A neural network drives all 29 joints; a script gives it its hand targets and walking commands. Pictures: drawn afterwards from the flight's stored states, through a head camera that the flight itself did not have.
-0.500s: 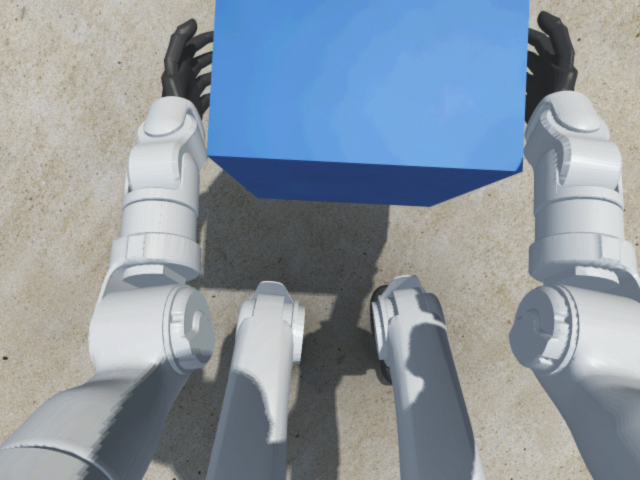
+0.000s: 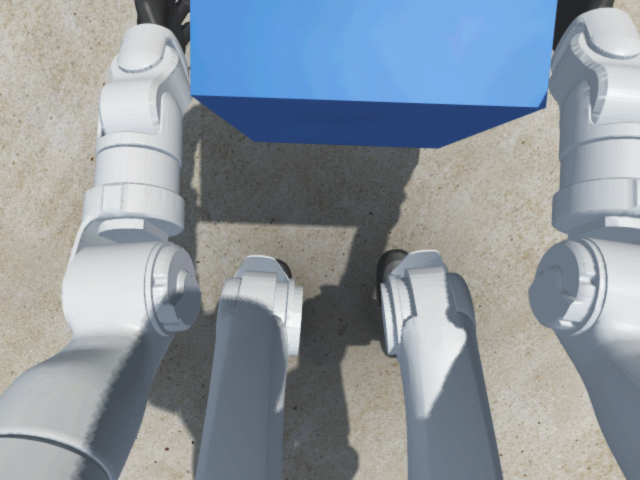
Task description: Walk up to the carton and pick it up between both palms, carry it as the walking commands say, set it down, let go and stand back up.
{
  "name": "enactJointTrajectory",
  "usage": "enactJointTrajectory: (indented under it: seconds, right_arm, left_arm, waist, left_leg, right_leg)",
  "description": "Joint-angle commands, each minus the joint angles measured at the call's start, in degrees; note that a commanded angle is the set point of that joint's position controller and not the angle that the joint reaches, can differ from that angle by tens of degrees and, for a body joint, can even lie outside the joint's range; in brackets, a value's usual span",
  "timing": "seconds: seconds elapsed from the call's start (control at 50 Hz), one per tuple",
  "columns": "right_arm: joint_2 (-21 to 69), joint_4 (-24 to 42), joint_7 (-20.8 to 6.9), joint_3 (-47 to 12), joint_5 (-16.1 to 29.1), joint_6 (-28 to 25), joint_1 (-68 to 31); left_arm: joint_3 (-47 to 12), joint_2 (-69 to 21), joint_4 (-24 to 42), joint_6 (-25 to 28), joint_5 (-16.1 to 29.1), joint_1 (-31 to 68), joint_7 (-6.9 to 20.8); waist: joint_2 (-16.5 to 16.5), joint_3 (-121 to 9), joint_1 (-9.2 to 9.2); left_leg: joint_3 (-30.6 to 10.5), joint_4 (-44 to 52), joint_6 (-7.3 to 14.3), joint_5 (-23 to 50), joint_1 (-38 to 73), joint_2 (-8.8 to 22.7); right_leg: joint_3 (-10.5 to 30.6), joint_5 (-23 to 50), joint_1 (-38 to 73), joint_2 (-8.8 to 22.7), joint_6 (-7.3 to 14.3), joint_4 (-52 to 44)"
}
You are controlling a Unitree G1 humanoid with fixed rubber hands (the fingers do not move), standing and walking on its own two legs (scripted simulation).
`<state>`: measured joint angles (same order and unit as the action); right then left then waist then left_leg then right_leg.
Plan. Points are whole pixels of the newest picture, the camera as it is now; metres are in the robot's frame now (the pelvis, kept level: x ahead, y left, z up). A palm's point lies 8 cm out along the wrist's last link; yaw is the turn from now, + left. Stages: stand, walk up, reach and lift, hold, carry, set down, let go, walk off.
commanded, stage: set down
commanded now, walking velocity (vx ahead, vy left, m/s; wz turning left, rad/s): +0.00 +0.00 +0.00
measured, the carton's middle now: (357, 38) +0.55 -0.05 -0.23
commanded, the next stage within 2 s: none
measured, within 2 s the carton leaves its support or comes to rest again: rests again in 1.94 s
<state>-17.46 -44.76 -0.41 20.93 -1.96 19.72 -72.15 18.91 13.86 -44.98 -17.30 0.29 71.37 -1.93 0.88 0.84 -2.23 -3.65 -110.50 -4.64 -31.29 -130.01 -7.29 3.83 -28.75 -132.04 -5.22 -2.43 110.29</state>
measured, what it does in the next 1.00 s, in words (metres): stands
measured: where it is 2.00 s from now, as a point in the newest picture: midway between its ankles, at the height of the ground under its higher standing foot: (334, 326)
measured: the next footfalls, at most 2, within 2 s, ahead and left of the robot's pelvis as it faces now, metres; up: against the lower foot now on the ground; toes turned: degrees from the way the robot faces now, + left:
none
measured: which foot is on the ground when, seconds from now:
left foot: down 0.00-1.00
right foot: down 0.00-1.00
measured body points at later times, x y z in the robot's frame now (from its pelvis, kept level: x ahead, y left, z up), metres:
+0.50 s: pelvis +0.00 +0.00 -0.04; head +0.36 -0.02 +0.23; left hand +0.57 +0.14 -0.19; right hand +0.55 -0.25 -0.18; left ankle +0.10 +0.13 -0.40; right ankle +0.11 -0.12 -0.40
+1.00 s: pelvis -0.01 +0.00 -0.04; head +0.35 -0.02 +0.22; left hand +0.56 +0.14 -0.20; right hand +0.55 -0.25 -0.18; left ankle +0.10 +0.13 -0.40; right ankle +0.11 -0.12 -0.40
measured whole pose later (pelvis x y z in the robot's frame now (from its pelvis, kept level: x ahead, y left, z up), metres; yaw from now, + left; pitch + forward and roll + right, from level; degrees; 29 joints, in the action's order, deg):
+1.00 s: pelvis -0.01 +0.00 -0.04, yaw +0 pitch +42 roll +1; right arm -22.0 -53.9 -2.0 20.3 -1.0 15.9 -80.5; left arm 17.9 15.6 -52.4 -14.7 0.6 79.5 -3.1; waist 1.1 12.6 -2.9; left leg -1.9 -121.0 -3.6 -32.6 -130.4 -6.9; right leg 2.8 -30.7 -131.9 -3.2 -2.1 120.8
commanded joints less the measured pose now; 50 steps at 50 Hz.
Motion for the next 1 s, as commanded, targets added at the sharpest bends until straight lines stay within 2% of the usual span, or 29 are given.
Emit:
enactJointTrajectory:
  seconds: [0.0, 0.14, 0.24, 0.32, 0.42, 0.98]
  right_arm:
    - [48.94, 8.34, -14.19, -24.81, 9.09, -3.02, -36.64]
    - [47.05, 7.53, -13.87, -25.34, 10.08, -4.00, -38.49]
    - [46.43, 10.38, -13.67, -26.96, 12.21, -4.75, -40.66]
    - [46.43, 6.87, -13.92, -25.96, 11.47, -4.61, -38.40]
    - [46.49, 4.25, -14.70, -24.50, 10.31, -4.83, -37.50]
    - [43.75, -6.10, -16.90, -19.27, 6.58, -4.04, -36.06]
  left_arm:
    - [-24.85, -48.74, 8.39, 1.74, 7.82, 38.74, 12.02]
    - [-25.85, -47.74, 8.47, 2.80, 9.48, 41.46, 11.01]
    - [-28.93, -48.88, 11.12, 3.39, 11.48, 43.70, 9.86]
    - [-28.61, -48.98, 10.40, 3.56, 11.26, 43.54, 9.40]
    - [-27.27, -49.34, 7.32, 3.77, 10.51, 42.54, 9.46]
    - [-18.98, -44.37, -2.55, 3.36, 4.56, 40.43, 10.98]
  waist:
    - [-1.10, -72.19, -1.22]
    - [-0.83, -70.72, -1.59]
    - [0.80, -73.91, -2.23]
    - [1.28, -69.89, -2.81]
    - [1.30, -64.69, -3.35]
    - [0.61, -43.25, -2.13]
  left_leg:
    - [9.54, 5.76, 2.90, 18.26, 31.52, -0.38]
    - [9.49, 2.25, 2.77, 19.30, 31.20, -0.06]
    - [9.53, 0.14, 2.61, 22.88, 35.28, -0.11]
    - [9.31, -0.10, 2.70, 21.19, 33.90, -0.25]
    - [8.81, -0.56, 2.92, 19.71, 32.57, -0.38]
    - [7.84, -1.26, 4.29, 8.37, 24.41, 0.22]
  right_leg:
    - [-8.19, 21.89, 45.20, 0.43, 1.12, -5.66]
    - [-7.94, 23.02, 44.77, 0.93, 1.44, -2.03]
    - [-8.16, 25.81, 45.28, 0.96, 1.52, 0.06]
    - [-8.11, 23.89, 43.39, 1.03, 1.85, 0.70]
    - [-8.11, 21.45, 39.83, 1.18, 2.16, 1.12]
    - [-6.50, 8.55, 28.53, 1.52, 2.80, 1.06]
